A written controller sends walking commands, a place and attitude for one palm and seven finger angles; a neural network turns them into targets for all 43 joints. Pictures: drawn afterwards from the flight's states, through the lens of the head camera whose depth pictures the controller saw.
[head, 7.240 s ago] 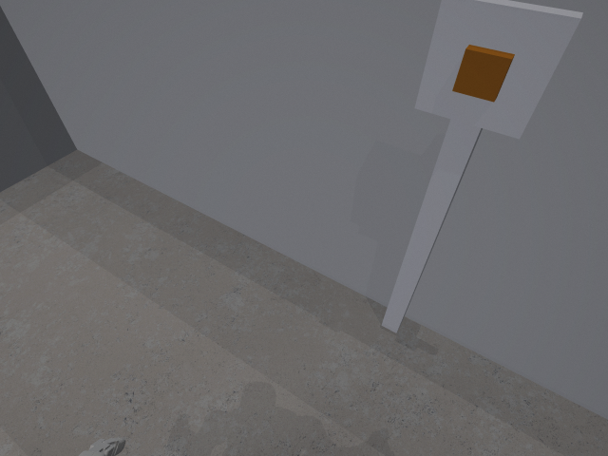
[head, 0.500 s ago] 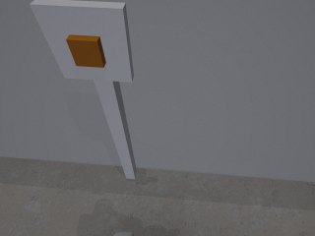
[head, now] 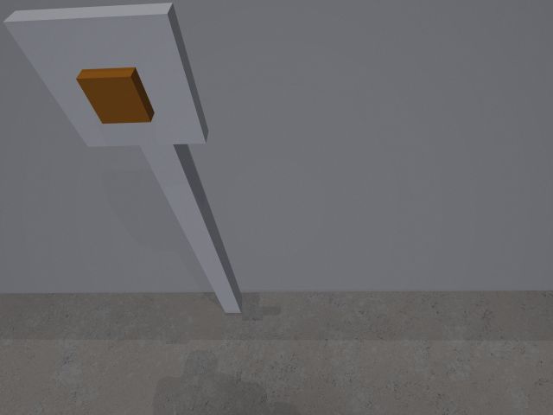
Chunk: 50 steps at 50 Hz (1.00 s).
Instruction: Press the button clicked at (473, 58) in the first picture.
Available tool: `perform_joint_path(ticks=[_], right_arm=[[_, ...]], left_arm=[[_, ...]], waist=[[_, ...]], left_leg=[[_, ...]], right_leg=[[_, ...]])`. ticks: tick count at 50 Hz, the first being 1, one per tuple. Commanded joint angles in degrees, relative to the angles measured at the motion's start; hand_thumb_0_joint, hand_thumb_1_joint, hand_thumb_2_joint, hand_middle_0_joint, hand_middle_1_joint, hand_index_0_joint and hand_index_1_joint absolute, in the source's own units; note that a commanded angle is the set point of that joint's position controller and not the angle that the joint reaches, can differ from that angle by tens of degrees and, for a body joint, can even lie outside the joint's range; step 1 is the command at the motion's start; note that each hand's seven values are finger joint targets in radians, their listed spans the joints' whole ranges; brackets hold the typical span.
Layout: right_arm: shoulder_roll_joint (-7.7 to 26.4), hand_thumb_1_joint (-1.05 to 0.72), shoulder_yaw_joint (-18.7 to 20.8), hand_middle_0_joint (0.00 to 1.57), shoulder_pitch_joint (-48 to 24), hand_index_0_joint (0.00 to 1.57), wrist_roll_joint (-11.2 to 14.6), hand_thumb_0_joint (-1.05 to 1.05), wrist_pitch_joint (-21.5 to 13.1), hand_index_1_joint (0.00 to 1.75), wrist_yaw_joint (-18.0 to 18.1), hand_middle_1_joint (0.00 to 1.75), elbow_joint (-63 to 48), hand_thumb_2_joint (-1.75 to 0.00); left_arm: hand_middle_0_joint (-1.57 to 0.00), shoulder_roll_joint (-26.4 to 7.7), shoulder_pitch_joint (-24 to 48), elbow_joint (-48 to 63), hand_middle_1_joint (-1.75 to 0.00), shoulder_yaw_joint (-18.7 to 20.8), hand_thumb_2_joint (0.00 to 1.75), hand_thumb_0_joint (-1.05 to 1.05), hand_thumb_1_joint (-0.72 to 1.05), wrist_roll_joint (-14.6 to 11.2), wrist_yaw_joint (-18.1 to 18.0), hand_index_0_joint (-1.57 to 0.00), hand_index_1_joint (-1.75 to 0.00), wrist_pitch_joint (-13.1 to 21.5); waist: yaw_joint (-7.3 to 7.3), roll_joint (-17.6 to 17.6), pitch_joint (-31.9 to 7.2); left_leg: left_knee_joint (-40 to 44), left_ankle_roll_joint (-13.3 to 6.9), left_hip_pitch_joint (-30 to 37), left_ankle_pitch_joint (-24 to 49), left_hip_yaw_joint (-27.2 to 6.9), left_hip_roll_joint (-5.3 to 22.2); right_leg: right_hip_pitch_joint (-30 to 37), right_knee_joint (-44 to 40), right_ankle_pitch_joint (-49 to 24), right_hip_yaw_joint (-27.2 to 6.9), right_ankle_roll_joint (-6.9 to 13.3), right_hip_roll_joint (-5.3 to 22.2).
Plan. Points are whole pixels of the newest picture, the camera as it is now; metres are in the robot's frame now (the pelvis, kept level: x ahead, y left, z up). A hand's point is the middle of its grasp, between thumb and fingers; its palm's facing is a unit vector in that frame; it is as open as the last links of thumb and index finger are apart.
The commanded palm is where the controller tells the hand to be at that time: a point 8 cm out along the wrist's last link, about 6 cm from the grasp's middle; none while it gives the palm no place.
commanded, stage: look again from close up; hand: left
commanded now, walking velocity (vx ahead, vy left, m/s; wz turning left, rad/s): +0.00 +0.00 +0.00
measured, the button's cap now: (118, 95) +0.49 +0.24 +0.21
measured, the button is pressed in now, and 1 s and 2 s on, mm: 0 0 0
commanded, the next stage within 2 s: raise the hand and make a fist in 0.40 s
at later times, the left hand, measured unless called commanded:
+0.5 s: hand out of the picture +0.02 +0.15 -0.17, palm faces +0.02 -0.98 -0.21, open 7.3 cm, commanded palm +0.12 +0.20 -0.06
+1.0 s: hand out of the picture +0.12 +0.16 -0.01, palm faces +0.16 -0.99 -0.03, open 4.9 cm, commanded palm +0.13 +0.21 +0.02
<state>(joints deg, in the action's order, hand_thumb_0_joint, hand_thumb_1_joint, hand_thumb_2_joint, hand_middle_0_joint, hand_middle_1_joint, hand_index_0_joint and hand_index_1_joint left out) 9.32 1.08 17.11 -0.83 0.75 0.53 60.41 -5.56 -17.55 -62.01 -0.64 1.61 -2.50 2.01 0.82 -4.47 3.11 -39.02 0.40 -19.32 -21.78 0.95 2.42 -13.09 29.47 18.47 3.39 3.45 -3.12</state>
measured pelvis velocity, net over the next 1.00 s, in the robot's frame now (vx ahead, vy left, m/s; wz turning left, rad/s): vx -0.04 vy -0.02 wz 0.03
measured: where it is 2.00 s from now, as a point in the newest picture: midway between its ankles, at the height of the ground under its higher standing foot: outside the picture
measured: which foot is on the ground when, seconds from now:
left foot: down 0.00-1.00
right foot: down 0.00-1.00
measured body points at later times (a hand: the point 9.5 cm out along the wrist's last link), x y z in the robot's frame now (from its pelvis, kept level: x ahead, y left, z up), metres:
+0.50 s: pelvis +0.02 -0.02 +0.01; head +0.03 -0.02 +0.45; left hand +0.02 +0.20 -0.15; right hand +0.03 -0.24 -0.16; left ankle +0.00 +0.09 -0.73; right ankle -0.04 -0.08 -0.73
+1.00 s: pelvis -0.04 -0.02 -0.04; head -0.03 -0.02 +0.41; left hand +0.10 +0.22 +0.00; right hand +0.20 -0.26 -0.06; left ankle -0.01 +0.09 -0.73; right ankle -0.04 -0.08 -0.73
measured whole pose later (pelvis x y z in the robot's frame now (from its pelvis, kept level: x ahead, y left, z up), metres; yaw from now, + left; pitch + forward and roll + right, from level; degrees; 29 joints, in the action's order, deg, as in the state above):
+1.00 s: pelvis -0.04 -0.02 -0.04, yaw +2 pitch +6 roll +0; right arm 15.1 2.6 8.7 1.3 -9.8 3.0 27.1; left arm -10.3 -32.2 -0.2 4.3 -11.7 7.6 21.4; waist -1.9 0.6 -6.2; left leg -50.2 -1.2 -34.3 -21.9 1.4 -0.6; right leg -30.6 50.2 25.9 6.3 5.2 -2.4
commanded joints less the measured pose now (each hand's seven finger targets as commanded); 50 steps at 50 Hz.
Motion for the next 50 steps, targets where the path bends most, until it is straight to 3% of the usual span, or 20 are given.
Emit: perform_joint_path(ticks=[1, 4, 8, 12, 24, 25, 26, 27, 28, 29, 30, 32, 34, 36, 37, 39, 41, 43, 48, 50], right_arm=[[1.53, -0.9, -0.27, 0.2, 0.58, 0.2, 0.23, 0.0, -2.23, 0.3, 0.13, 0.3, -4.46, -0.9], [0.09, -0.9, -0.83, 0.2, 0.56, 0.2, 0.51, 0.0, -2.35, 0.3, 0.78, 0.3, -3.01, -0.9], [2.62, -0.9, -0.72, 0.2, 3.81, 0.2, 0.19, 0.0, -2.24, 0.3, 1.51, 0.3, 0.05, -0.9], [2.57, -0.9, -1.35, 0.2, 1.8, 0.2, 0.06, 0.0, -1.75, 0.3, 1.8, 0.3, 0.58, -0.9], [4.05, -0.9, -1.61, 0.2, 1.83, 0.2, 0.15, 0.0, -2.09, 0.3, 2.01, 0.3, 1.97, -0.9], [5.82, -0.9, -0.63, 0.2, -3.47, 0.2, 0.84, 0.0, -2.39, 0.3, 1.68, 0.3, -2.52, -0.9], [15.62, -0.9, 0.92, 0.2, -1.99, 0.2, 3.8, 0.0, -11.8, 0.3, 4.19, 0.3, -22.21, -0.9], [11.1, -0.9, -1.14, 0.2, -6.23, 0.2, 1.89, 0.0, -16.65, 0.3, 5.86, 0.3, -18.56, -0.9], [11.65, -0.9, 0.1, 0.2, -6.14, 0.2, 1.95, 0.0, -17.62, 0.3, 6.07, 0.3, -15.07, -0.9], [7.73, -0.9, 0.35, 0.2, -3.21, 0.2, 3.27, 0.0, -17.3, 0.3, 4.95, 0.3, -14.75, -0.9], [10.07, -0.9, 0.79, 0.2, -4.89, 0.2, 3.89, 0.0, -17.54, 0.3, 4.51, 0.3, -19.59, -0.9], [12.36, -0.9, 2.15, 0.2, -4.63, 0.2, 1.86, 0.0, -18.17, 0.3, 4.34, 0.3, -21.64, -0.9], [11.98, -0.9, 2.56, 0.2, -5.38, 0.2, 1.13, 0.0, -17.24, 0.3, 3.76, 0.3, -24.24, -0.9], [12.07, -0.9, 2.96, 0.2, -8.69, 0.2, 1.24, 0.0, -16.64, 0.3, 2.38, 0.3, -26.87, -0.9], [12.22, -0.9, 3.39, 0.2, -9.66, 0.2, 1.37, 0.0, -16.64, 0.3, 1.52, 0.3, -28.78, -0.9], [12.93, -0.9, 3.86, 0.2, -10.61, 0.2, 2.22, 0.0, -16.15, 0.3, -0.02, 0.3, -32.3, -0.9], [12.38, -0.9, 3.29, 0.2, -13.1, 0.2, 3.08, 0.0, -14.43, 0.3, 0.29, 0.3, -36.47, -0.9], [11.64, -0.9, 2.51, 0.2, -14.52, 0.2, 2.87, 0.0, -12.5, 0.3, 1.33, 0.3, -39.82, -0.9], [8.94, -0.9, 1.43, 0.2, -9.1, 0.2, 1.55, 0.0, -12.34, 0.3, 2.68, 0.3, -39.91, -0.9], [9.52, -0.9, 0.99, 0.2, -8.83, 0.2, 1.9, 0.0, -13.79, 0.3, 2.83, 0.3, -38.42, -0.9]], left_arm=[[-0.2, -8.57, -5.63, 1.56, -0.3, 1.7, 0.9, 0.0, 0.9, -0.6, -1.14, -0.2, -0.3, 2.69], [-0.2, -8.63, -3.83, 1.99, -0.3, 1.38, 0.9, 0.0, 0.9, -0.56, -1.16, -0.2, -0.3, 1.65], [-0.2, -6.48, -4.03, 1.2, -0.3, 0.65, 0.9, 0.0, 0.9, -1.07, -0.88, -0.2, -0.3, 0.24], [-0.2, -7.7, -4.65, 0.62, -0.3, 0.71, 0.9, 0.0, 0.9, -0.95, -0.71, -0.2, -0.3, -0.28], [-0.2, -8.76, -4.93, 0.24, -0.3, 0.75, 0.9, 0.0, 0.9, -1.14, -0.5, -0.2, -0.3, 0.08], [-0.2, -10.33, -9.15, -0.44, -0.3, 1.75, 0.9, 0.0, 0.9, -0.44, -2.91, -0.2, -0.3, 1.32], [-0.23, -22.34, 32.27, 86.8, -0.33, 5.95, 0.9, 0.0, 0.9, -12.48, -1.28, -0.23, -0.33, 13.8], [-0.25, -20.12, 11.67, 76.06, -0.36, 7.05, 0.9, 0.0, 0.9, -8.35, -3.43, -0.25, -0.36, 11.06], [-0.28, -15.29, 8.36, 73.13, -0.39, 4.25, 0.9, 0.0, 0.9, -9.35, -6.81, -0.28, -0.39, 8.15], [-0.31, -2.02, -8.88, 58.84, -0.42, -2.29, 0.9, 0.0, 0.9, -9.3, -6.68, -0.31, -0.42, 2.25], [-0.34, -0.71, -1.47, 69.61, -0.45, -3.76, 0.9, 0.0, 0.9, -11.99, -5.29, -0.34, -0.45, 3.19], [-0.39, -5.33, -2.53, 68.76, -0.51, 0.14, 0.9, 0.0, 0.9, -10.56, -3.06, -0.39, -0.51, 7.48], [-0.45, -2.22, -13.05, 57.28, -0.57, 1.8, 0.9, 0.0, 0.9, -11.12, 0.77, -0.45, -0.57, 12.26], [-0.5, 0.04, -22.03, 52.75, -0.63, 2.44, 0.9, 0.0, 0.9, -13.78, 7.41, -0.5, -0.63, 19.21], [-0.53, -0.66, -24.64, 54.18, -0.66, 3.52, 0.9, 0.0, 0.9, -15.18, 11.3, -0.53, -0.66, 22.39], [-0.58, -6.16, -26.52, 54.38, -0.72, 8.46, 0.9, 0.0, 0.9, -17.23, 18.66, -0.58, -0.72, 25.85], [-0.64, -11.21, -21.82, 60.06, -0.78, 11.63, 0.9, 0.0, 0.9, -16.02, 19.74, -0.64, -0.78, 23.6], [-0.69, -14.64, -13.03, 69.87, -0.84, 13.48, 0.9, 0.0, 0.9, -16.12, 17.2, -0.69, -0.84, 21.38], [-0.83, -11.26, 8.33, 90.15, -0.99, 9.01, 0.9, 0.0, 0.9, -14.97, 7.51, -0.83, -0.99, 29.96], [-0.89, -9.58, 6.65, 88.24, -1.05, 5.53, 0.9, 0.0, 0.9, -14.98, 8.19, -0.89, -1.05, 33.74]], waist=[[-0.52, 14.64, -11.2], [-0.05, 9.75, -7.53], [0.14, 3.44, -0.74], [-0.79, 1.13, 4.69], [-0.75, 5.6, -0.39], [-2.56, 13.66, 5.11], [4.49, -0.73, -24.48], [-0.45, -17.85, -27.17], [0.63, -17.99, -22.19], [1.58, -10.99, -15.02], [1.23, -4.67, -9.4], [3.17, 8.88, -8.86], [1.28, 23.55, -6.6], [-1.53, 30.44, -5.15], [-3.06, 30.0, -8.0], [-4.43, 18.31, -13.35], [-5.6, 5.78, -14.67], [-4.88, 0.19, -13.98], [2.05, 0.09, -15.05], [3.0, 0.39, -13.07]], left_leg=[[-6.51, -0.9, -5.71, -2.28, 0.86, -0.25], [4.18, -0.72, 1.87, 1.69, 2.21, -1.55], [12.06, -3.28, 10.33, 23.18, -3.11, 4.8], [14.05, -3.72, 5.76, 15.79, -4.05, 4.07], [14.46, -2.52, 8.89, 17.86, -2.0, 3.29], [0.84, -0.62, 0.69, 10.85, 2.34, 1.32], [12.53, -4.0, 17.53, 23.81, -0.1, -2.43], [14.48, -4.39, 27.15, 38.57, 0.39, -2.03], [13.86, -1.69, 23.73, 40.45, -2.01, 0.78], [13.73, -2.24, 21.6, 40.55, -3.5, 1.55], [11.85, -2.24, 16.91, 40.99, -4.95, 2.1], [6.02, -2.62, 10.33, 29.32, -4.05, -0.38], [2.77, -1.9, -0.96, 20.37, -3.83, -1.96], [0.06, -0.91, -11.32, 13.49, -3.08, -2.66], [-1.19, -0.51, -13.42, 12.58, -2.37, -3.17], [-3.26, 0.45, -13.49, 13.72, -0.4, -4.36], [-3.72, -0.23, -13.12, 12.35, 1.97, -5.1], [-3.86, -1.02, -12.54, 8.36, 2.07, -4.98], [-6.19, -2.93, -8.21, 3.26, -1.93, -2.1], [-7.07, -2.86, -9.23, 0.5, -2.98, -1.79]], right_leg=[[17.99, -3.88, -57.7, -11.7, 5.45, 15.32], [12.38, -2.41, -54.64, -8.87, 4.77, 13.39], [-0.02, -4.29, -23.95, -7.31, -0.25, 8.29], [0.05, -7.87, -14.16, -9.41, -0.47, 7.92], [5.64, -8.11, -26.87, -9.54, -1.46, 9.65], [2.95, -9.27, -62.57, -14.85, -8.81, 13.22], [6.91, -2.14, -47.04, -9.37, -2.6, 8.89], [5.71, 2.36, -33.46, -7.85, -0.02, 3.71], [-0.3, 1.71, -14.75, -2.68, -0.95, 4.15], [-4.83, 3.04, -10.57, -1.17, -1.67, 3.87], [-6.0, 2.17, -12.13, -0.03, -2.1, 4.21], [-10.32, 0.28, -17.07, -0.03, -2.78, 3.89], [-12.54, 3.53, -22.43, -0.14, -4.78, 4.37], [-13.41, 7.53, -22.21, -1.24, -5.81, 4.49], [-11.43, 9.19, -24.04, -2.41, -5.8, 4.88], [-6.29, 11.51, -29.47, -5.63, -4.85, 6.87], [-7.06, 10.87, -21.0, -6.82, -3.65, 7.03], [-10.43, 9.21, -8.9, -7.54, -3.08, 6.31], [-21.16, 9.01, 6.37, -6.34, -2.3, 2.87], [-23.45, 8.39, 11.35, -7.44, -1.9, 2.58]])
